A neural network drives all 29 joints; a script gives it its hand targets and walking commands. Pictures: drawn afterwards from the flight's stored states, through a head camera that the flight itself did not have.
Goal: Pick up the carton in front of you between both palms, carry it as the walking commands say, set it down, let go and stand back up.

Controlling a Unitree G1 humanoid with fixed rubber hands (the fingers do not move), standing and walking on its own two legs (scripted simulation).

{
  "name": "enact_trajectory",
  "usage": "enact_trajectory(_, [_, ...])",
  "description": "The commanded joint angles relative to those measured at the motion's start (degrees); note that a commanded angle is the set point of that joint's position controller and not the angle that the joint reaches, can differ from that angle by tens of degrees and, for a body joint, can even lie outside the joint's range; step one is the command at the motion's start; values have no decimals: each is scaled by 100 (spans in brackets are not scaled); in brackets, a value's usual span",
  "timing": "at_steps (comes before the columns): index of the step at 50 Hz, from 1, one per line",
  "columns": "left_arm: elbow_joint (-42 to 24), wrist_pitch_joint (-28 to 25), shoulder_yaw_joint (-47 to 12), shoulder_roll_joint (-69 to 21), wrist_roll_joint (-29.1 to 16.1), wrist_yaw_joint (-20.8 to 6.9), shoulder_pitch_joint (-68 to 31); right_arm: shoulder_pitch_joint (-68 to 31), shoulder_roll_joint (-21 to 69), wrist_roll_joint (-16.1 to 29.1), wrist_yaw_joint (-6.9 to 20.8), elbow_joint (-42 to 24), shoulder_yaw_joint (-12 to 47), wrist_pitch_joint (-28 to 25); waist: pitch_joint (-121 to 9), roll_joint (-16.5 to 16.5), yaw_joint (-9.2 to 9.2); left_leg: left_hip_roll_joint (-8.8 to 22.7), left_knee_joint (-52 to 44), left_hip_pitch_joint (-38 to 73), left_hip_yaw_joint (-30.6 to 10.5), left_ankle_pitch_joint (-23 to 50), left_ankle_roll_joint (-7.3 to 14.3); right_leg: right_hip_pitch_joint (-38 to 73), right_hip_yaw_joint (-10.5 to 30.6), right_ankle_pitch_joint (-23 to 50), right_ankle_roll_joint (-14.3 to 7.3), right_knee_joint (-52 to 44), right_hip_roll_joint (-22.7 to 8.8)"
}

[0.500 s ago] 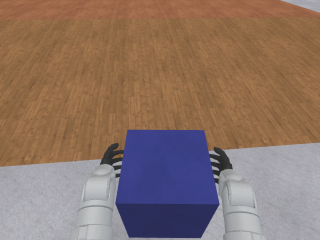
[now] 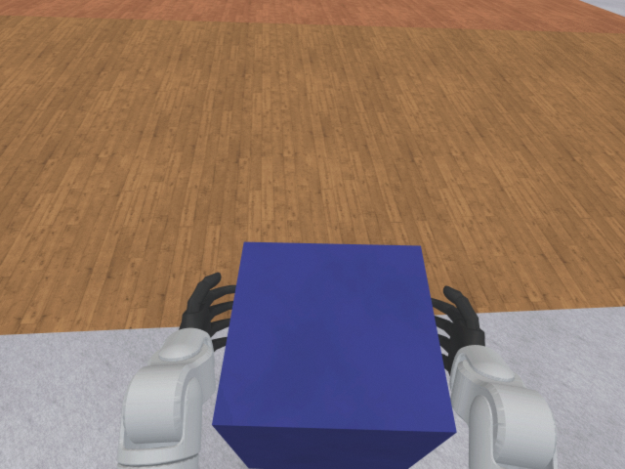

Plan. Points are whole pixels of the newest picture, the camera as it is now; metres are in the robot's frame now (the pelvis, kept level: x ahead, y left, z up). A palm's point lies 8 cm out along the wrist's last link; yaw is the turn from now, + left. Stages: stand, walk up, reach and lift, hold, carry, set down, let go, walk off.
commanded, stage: carry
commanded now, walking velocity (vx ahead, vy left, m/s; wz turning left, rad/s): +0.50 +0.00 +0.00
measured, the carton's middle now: (328, 365) +0.27 +0.00 +0.03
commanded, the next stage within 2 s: none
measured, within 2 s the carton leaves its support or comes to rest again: neither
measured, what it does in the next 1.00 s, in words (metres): walks ahead: right foot, then left foot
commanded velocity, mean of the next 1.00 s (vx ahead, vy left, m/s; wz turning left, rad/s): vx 0.50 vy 0.00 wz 0.00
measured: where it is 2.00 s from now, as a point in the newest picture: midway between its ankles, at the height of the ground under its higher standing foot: (327, 247)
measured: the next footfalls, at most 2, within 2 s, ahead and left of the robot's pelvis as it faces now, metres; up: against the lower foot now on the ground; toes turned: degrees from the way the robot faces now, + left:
right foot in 0.32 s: +0.35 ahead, -0.12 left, +0.00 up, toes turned -11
left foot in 0.86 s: +0.72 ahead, +0.07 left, +0.00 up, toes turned +11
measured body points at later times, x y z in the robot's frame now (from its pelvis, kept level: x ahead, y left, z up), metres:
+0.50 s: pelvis +0.28 -0.06 +0.01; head +0.26 -0.06 +0.46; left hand +0.50 +0.12 +0.09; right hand +0.53 -0.19 +0.08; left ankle +0.21 +0.08 -0.64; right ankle +0.31 -0.11 -0.72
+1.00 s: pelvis +0.61 +0.00 +0.00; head +0.62 +0.01 +0.45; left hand +0.89 +0.14 +0.11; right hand +0.87 -0.17 +0.11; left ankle +0.68 +0.06 -0.72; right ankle +0.46 -0.12 -0.61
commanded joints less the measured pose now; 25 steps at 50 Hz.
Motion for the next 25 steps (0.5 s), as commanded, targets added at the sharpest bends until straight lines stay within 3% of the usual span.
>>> enact_trajectory(1, [-1401,161,-3399,-4643,-1479,-261,-1868,-1592,4649,1379,235,-843,3367,36,-1081,1523,-278,1234,-1958,2901,-2157,603,448,-1864,-727,1798,-74,2089,-13])
enact_trajectory(2, [-1665,220,-3504,-4535,-1652,-227,-2126,-1525,4617,1151,96,-894,3154,36,-902,2511,-263,2126,-1743,3807,-3545,2898,1187,-3376,-504,-291,-41,2742,449])
enact_trajectory(3, [-1655,223,-3562,-4470,-1742,-180,-2105,-1539,4508,1098,-4,-1148,3100,76,-678,1619,-266,2284,-1435,3985,-3350,3912,1464,-3981,-90,-699,-209,3128,148])
enact_trajectory(4, [-1571,221,-3467,-4382,-1696,-119,-1873,-1586,4408,1127,-89,-1320,3135,99,-649,1043,-296,2211,-1354,4039,-2941,4186,1370,-4156,6,-705,-277,3163,15])
enact_trajectory(5, [-1505,205,-3368,-4331,-1669,-53,-1668,-1633,4296,1183,-150,-1449,3170,95,-658,722,-303,2120,-1421,4067,-2660,3752,1217,-4273,27,-664,-331,2878,-16])
enact_trajectory(6, [-1427,177,-3265,-4270,-1603,23,-1455,-1673,4189,1247,-199,-1547,3229,81,-537,637,-298,2004,-1563,3992,-2333,3578,1067,-4312,-52,-439,-344,2443,-56])
enact_trajectory(10, [-1299,45,-2814,-3878,-1193,346,-721,-1398,3708,1436,-301,-1686,3385,24,-278,990,-187,1438,-1920,2577,-908,3119,651,-2682,-558,1218,-275,739,228])
enact_trajectory(12, [-1355,12,-2764,-3713,-1124,434,-579,-1288,3569,1519,-315,-1684,3424,16,-168,1156,-123,1305,-1831,1730,-377,3418,454,-1433,-967,1841,-323,192,502])
enact_trajectory(14, [-1415,11,-2795,-3603,-1124,455,-498,-1166,3416,1537,-315,-1722,3449,35,-402,1184,-11,1157,-922,1164,173,3936,265,9,-1300,1985,-411,26,715])
enact_trajectory(15, [-1440,28,-2815,-3538,-1156,446,-487,-1081,3328,1517,-311,-1731,3434,60,-631,1008,32,937,-66,805,443,3832,146,874,-1378,1604,-440,-66,776])
enact_trajectory(16, [-1490,54,-2841,-3459,-1182,429,-485,-1124,3210,1476,-317,-1733,3388,87,-881,628,141,760,1042,206,450,2839,88,1680,-685,992,-445,-150,288])
enact_trajectory(17, [-1496,91,-2840,-3320,-1191,415,-534,-1161,3167,1475,-321,-1780,3372,141,-867,-717,137,173,2711,-817,400,1267,-177,1725,2388,-736,-976,-1448,-1347])
enact_trajectory(18, [-1504,136,-2947,-3350,-1322,369,-657,-1179,3149,1472,-305,-1745,3398,189,-780,-1155,87,-119,3829,-1656,-408,-458,-131,1864,4022,-464,-1573,-2263,-2035])
enact_trajectory(19, [-1647,170,-3106,-3455,-1445,299,-772,-1098,3302,1462,-278,-1640,3421,210,-617,-666,55,322,4241,-1853,-823,-474,50,1521,3637,-34,-1583,-2247,-2079])
enact_trajectory(20, [-1632,172,-3227,-3624,-1480,230,-947,-1150,3459,1396,-230,-1536,3357,209,-496,-226,31,540,4264,-1826,-848,-280,142,1083,3025,616,-1468,-2103,-1838])
enact_trajectory(21, [-1645,159,-3287,-3751,-1491,169,-1131,-1134,3630,1317,-193,-1395,3308,189,-497,262,10,711,3936,-1741,-885,93,160,745,2494,709,-1320,-2114,-1701])
enact_trajectory(22, [-1631,143,-3362,-3868,-1516,101,-1268,-1139,3781,1229,-158,-1281,3277,150,-471,332,-19,842,3522,-1557,-903,379,140,414,1995,764,-1133,-2191,-1519])
enact_trajectory(23, [-1605,120,-3442,-3950,-1568,31,-1352,-1113,3896,1142,-134,-1190,3250,109,-528,164,-32,787,3207,-1374,-789,555,126,270,1580,772,-992,-2240,-1402])
enact_trajectory(25, [-1537,74,-3538,-3989,-1640,-93,-1320,-993,4004,973,-125,-1069,3223,28,-472,-105,-28,702,2557,-1305,-571,741,86,212,1043,736,-896,-2389,-1233])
